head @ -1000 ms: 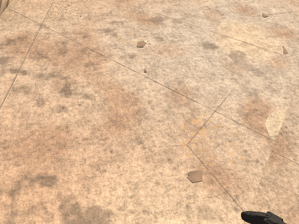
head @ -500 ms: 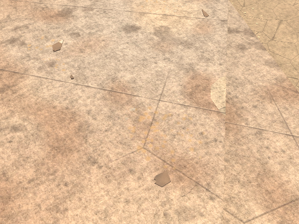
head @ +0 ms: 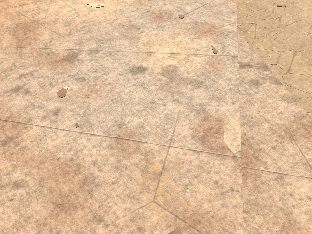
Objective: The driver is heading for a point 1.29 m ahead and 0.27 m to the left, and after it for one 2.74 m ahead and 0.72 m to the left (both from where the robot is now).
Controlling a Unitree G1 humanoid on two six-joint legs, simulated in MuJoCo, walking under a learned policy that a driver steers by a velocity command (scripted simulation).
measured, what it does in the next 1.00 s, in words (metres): walks ahead: left foot, then right foot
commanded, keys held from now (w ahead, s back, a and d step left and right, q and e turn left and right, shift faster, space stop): w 1.00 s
